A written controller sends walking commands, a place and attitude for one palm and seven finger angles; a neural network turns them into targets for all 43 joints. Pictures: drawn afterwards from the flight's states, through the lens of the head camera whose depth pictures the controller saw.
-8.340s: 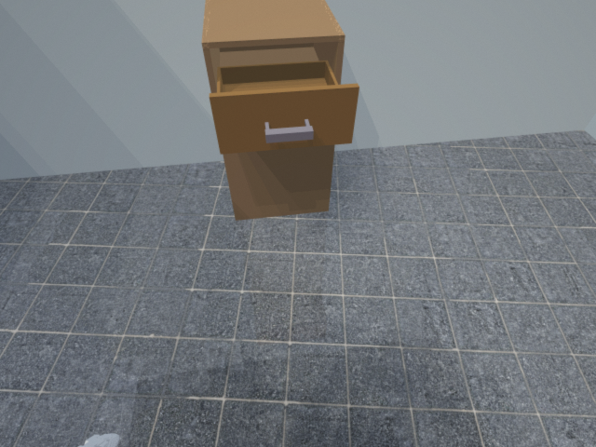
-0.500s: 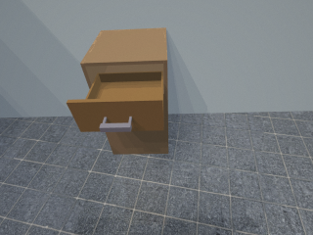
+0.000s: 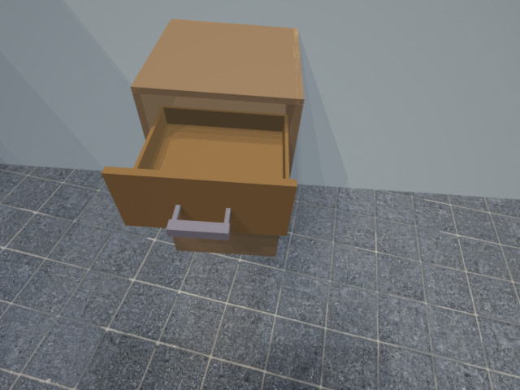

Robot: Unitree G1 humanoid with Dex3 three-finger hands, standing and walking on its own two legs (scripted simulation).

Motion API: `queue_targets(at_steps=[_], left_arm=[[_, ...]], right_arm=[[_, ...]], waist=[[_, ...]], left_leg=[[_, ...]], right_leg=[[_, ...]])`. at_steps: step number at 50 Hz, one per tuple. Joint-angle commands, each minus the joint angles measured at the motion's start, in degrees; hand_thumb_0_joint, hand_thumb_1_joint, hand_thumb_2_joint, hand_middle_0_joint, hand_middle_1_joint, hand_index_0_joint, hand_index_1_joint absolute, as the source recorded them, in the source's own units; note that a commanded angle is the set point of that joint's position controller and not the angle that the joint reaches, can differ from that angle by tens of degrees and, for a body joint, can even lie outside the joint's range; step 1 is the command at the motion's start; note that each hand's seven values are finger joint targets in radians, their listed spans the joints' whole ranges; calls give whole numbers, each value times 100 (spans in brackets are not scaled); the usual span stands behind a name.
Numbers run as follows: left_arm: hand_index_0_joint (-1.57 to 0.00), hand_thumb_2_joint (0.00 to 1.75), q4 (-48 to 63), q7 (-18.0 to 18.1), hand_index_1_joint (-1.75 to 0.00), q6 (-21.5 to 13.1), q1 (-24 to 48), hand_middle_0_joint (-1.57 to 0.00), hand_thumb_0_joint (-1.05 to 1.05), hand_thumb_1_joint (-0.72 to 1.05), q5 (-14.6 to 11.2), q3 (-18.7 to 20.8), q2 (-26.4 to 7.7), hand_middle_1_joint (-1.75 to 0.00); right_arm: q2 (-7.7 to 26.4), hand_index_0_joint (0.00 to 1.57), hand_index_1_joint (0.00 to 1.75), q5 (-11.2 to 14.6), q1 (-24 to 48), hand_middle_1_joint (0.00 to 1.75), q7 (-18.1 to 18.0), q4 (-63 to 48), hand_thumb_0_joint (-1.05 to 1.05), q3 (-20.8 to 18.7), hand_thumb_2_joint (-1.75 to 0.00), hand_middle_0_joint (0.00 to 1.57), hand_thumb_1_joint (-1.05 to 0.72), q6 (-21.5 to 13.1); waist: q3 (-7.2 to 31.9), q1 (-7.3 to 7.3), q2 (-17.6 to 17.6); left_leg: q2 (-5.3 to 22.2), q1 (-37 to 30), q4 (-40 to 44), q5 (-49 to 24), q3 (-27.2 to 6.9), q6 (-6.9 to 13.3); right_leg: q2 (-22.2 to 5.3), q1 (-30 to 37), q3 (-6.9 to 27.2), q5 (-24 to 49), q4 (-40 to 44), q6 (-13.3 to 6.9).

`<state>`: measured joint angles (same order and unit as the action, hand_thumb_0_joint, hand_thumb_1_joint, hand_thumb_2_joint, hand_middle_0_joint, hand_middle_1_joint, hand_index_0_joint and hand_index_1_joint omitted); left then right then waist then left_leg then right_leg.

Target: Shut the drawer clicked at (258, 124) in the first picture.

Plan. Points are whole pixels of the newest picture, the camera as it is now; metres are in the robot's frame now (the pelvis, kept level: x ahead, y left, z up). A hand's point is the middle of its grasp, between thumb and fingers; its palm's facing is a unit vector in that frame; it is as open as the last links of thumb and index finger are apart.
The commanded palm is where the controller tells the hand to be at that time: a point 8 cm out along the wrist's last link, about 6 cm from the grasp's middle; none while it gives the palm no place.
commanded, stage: take the last steps up to it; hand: left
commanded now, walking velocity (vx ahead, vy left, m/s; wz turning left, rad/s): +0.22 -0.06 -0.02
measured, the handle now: (200, 220) +0.45 +0.17 -0.08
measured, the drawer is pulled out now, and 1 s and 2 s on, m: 0.28 0.28 0.28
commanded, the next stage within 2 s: come to a stop and stand still in 0.22 s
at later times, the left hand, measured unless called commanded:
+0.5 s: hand (204, 343) +0.22 +0.12 -0.15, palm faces +0.01 -0.97 -0.23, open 7.3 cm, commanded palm none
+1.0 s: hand out of the picture +0.11 +0.21 -0.16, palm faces +0.05 -0.95 -0.29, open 7.4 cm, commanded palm none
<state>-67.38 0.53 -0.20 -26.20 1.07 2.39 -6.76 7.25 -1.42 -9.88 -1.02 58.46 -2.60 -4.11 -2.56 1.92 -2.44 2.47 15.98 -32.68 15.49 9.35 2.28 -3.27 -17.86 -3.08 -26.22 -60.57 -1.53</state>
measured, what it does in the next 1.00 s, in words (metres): steps on the spot: right foot, then left foot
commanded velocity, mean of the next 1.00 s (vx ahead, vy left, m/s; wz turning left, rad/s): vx -0.03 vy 0.03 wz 0.00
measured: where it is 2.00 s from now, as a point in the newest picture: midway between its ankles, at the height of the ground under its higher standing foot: outside the picture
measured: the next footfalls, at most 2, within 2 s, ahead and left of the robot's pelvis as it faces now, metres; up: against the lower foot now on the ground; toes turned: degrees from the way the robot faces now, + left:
right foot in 0.36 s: +0.21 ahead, -0.11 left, +0.00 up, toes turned +4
left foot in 0.80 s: +0.16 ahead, +0.10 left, +0.00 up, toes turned +4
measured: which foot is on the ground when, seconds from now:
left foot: down 0.00-0.36, up 0.38-0.78, down 0.80-1.00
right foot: up 0.00-0.34, down 0.36-1.00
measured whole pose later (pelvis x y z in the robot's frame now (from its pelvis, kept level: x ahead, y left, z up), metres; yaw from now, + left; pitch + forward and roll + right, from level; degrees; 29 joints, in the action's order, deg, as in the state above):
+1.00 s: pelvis +0.09 +0.01 -0.01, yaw -1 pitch -3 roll +1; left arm -54.8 1.6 2.9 -19.3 1.4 1.1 -11.0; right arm 11.2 -1.4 -12.9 0.0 50.7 -1.0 2.3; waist -0.2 1.4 2.3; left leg -1.7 14.2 -34.7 17.5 5.7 2.9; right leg -2.6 -20.3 1.0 -12.6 -36.0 -0.1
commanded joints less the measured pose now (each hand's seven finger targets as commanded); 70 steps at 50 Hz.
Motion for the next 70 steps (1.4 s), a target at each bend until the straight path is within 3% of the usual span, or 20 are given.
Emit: queue_targets(at_steps=[1,6,12,15,16,18,19,21,24,31,35,36,37,38,40,42,47,52,58,70], left_arm=[[-20,90,596,-82,-30,-132,297,-20,0,90,79,99,-211,-30],[-20,90,853,-111,-30,10,612,-20,0,90,59,114,-311,-30],[-20,90,1226,-134,-30,-34,1506,-20,0,90,41,121,-481,-30],[-20,90,1092,-124,-30,-127,1117,-20,0,90,52,153,-575,-30],[-20,90,935,-98,-30,-197,639,-20,0,90,59,194,-787,-30],[-20,90,744,12,-30,-306,-77,-20,0,90,3,286,-1618,-30],[-20,90,779,48,-30,-325,230,-20,0,90,-58,218,-1512,-30],[-20,90,928,139,-30,-255,1102,-20,0,90,-24,133,-1219,-30],[-20,90,1026,225,-30,-108,1397,-20,0,90,24,161,-1202,-30],[-20,90,1212,254,-30,60,1507,-20,0,90,75,290,-1344,-30],[-20,90,1246,222,-30,101,1517,-20,0,90,108,299,-1389,-30],[-20,90,1369,444,-30,9,1367,-20,0,90,86,218,-1608,-30],[-20,90,1564,421,-30,41,1264,-20,0,90,52,216,-1646,-30],[-20,90,1591,367,-30,79,1402,-20,0,90,13,131,-1362,-30],[-20,90,1668,249,-30,171,1193,-20,0,90,-29,56,-895,-30],[-20,90,1638,185,-30,269,1111,-20,0,90,53,9,-892,-30],[-20,90,1609,109,-30,171,493,-20,0,90,64,-50,-917,-30],[-20,90,1760,135,-30,57,668,-20,0,90,64,-13,-1122,-30],[-20,90,1602,122,-30,23,547,-20,0,90,34,-18,-935,-30],[-20,90,1097,147,-30,-50,495,-20,0,90,10,-123,-763,-30]], right_arm=[[596,20,30,13,-948,30,-74,98,0,-93,-90,20,-90,-28],[750,20,30,26,-863,30,-49,29,0,-101,-90,20,-90,-43],[960,20,30,-40,-1055,30,-19,145,0,-187,-90,20,-90,78],[960,20,30,-42,-1034,30,-15,223,0,-177,-90,20,-90,140],[830,20,30,-3,-1069,30,-2,261,0,-138,-90,20,-90,135],[377,20,30,108,-1348,30,-5,137,0,-13,-90,20,-90,176],[508,20,30,119,-1402,30,-71,219,0,-16,-90,20,-90,269],[422,20,30,138,-1281,30,-102,357,0,7,-90,20,-90,350],[333,20,30,154,-1183,30,-105,364,0,-18,-90,20,-90,552],[510,20,30,80,-785,30,-10,-16,0,-145,-90,20,-90,717],[471,20,30,98,-750,30,14,-119,0,-113,-90,20,-90,608],[941,20,30,142,-973,30,32,-557,0,-210,-90,20,-90,492],[654,20,30,112,-782,30,31,-746,0,-148,-90,20,-90,462],[752,20,30,59,-813,30,37,-810,0,-86,-90,20,-90,432],[1269,20,30,-38,-525,30,32,-1118,0,-117,-90,20,-90,485],[1219,20,30,-3,-11,30,46,-1320,0,-91,-90,20,-90,496],[1221,20,30,23,39,30,77,-1294,0,-30,-90,20,-90,512],[1107,20,30,24,-658,30,88,-1072,0,-31,-90,20,-90,541],[1050,20,30,21,-746,30,65,-768,0,19,-90,20,-90,389],[912,20,30,57,-986,30,25,-135,0,116,-90,20,-90,297]], waist=[[-355,-217,731],[-376,-56,832],[-418,-279,894],[-181,-64,681],[77,150,378],[786,204,-1287],[1058,90,-1050],[684,-114,-525],[540,-173,-249],[543,-93,-689],[606,-126,-725],[1676,-483,3],[1678,-284,224],[1285,-388,751],[116,-149,1392],[-547,-79,1321],[-543,35,604],[-294,-311,-526],[-64,-240,304],[-313,-190,338]], left_leg=[[1601,-440,2275,-642,-1557,737],[1396,-449,2367,-1195,-931,791],[1413,-668,1930,-1316,-877,711],[1190,-508,1125,-1238,-718,448],[882,-271,312,-1129,-484,238],[-101,901,-2077,1977,-205,-247],[50,452,-2372,2069,-851,-273],[178,440,-2416,1674,-995,-365],[48,293,-2052,1429,-901,-446],[-91,532,-2165,1054,-920,-533],[-139,5,-890,774,-746,-453],[-269,10,-515,1020,-464,-527],[-196,-294,343,509,-564,-362],[-103,-597,988,-92,-525,-335],[1132,542,1477,8,-1868,260],[914,1504,1889,1332,-1936,332],[564,1374,1645,1901,-1588,215],[7,217,919,1529,-1242,51],[329,189,1663,1500,-1643,126],[305,250,1812,1266,-1579,57]], right_leg=[[-434,-1436,199,808,-505,91],[-472,-1357,67,1313,569,260],[-217,-774,-242,1305,2062,224],[73,305,-504,1605,2918,136],[-15,1134,-308,1892,3360,96],[-2117,2259,1997,5143,3964,-767],[-2096,1726,1927,5913,4047,-957],[-1856,1240,1360,6139,3896,-1077],[-1681,788,822,5779,3855,-986],[-1659,580,872,4240,4124,-1021],[-1440,408,961,2749,4161,-873],[-1605,1563,1419,4742,3398,-744],[-1367,1136,1052,3283,2963,-628],[-883,596,536,1979,2834,-356],[-64,-122,-125,433,2471,64],[109,127,-59,554,2091,56],[110,327,310,931,2674,17],[-194,-783,1340,-683,3906,-169],[142,-345,973,383,3462,-71],[43,0,1151,741,3703,-100]])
